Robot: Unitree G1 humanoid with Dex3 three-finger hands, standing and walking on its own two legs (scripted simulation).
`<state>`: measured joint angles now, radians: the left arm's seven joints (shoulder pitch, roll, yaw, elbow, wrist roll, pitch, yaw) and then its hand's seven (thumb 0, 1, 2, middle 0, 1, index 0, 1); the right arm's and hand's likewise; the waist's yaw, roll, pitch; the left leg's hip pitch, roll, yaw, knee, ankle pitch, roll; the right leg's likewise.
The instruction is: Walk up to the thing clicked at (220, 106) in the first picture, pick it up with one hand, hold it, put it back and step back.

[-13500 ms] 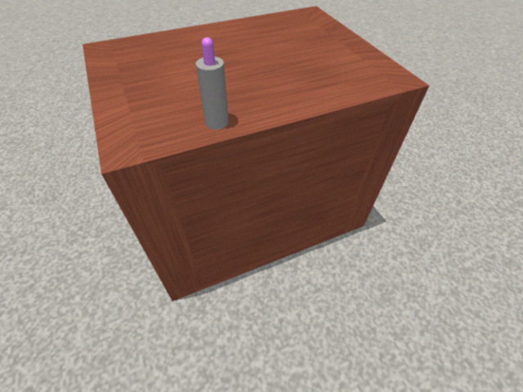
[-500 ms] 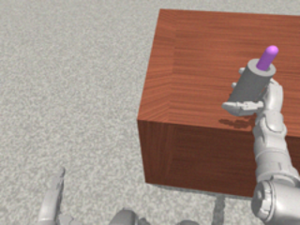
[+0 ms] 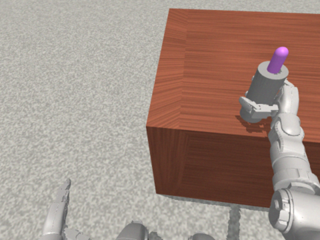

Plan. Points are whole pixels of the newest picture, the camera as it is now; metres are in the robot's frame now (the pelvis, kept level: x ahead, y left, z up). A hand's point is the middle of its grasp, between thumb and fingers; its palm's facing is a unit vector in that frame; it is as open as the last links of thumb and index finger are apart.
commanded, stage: settle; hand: right
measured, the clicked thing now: (264, 87) +0.45 -0.20 +0.13
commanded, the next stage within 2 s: lift in 0.58 s
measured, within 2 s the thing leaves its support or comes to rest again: leaves its support in 0.08 s
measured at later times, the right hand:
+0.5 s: hand (262, 86) +0.46 -0.20 +0.13, palm faces +0.18 +0.98 -0.03, open 8.9 cm
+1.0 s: hand (268, 80) +0.43 -0.19 +0.17, palm faces +0.20 +0.98 -0.02, open 8.9 cm
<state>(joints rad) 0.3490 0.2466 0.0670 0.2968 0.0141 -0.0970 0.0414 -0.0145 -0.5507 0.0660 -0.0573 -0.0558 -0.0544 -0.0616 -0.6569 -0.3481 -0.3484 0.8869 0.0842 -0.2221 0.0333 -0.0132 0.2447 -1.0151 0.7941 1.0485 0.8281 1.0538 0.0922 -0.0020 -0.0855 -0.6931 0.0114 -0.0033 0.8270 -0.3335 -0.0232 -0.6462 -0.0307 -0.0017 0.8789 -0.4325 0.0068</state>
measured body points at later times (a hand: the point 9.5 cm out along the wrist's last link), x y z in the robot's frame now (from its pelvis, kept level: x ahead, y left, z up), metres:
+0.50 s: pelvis +0.01 +0.00 +0.02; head +0.06 +0.00 +0.46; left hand +0.16 +0.26 -0.04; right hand +0.44 -0.25 +0.13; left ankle +0.04 +0.14 -0.70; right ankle +0.00 -0.12 -0.70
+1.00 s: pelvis +0.01 +0.00 +0.02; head +0.03 +0.01 +0.47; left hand +0.17 +0.26 -0.04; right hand +0.42 -0.24 +0.17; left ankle +0.04 +0.14 -0.70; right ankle +0.00 -0.12 -0.70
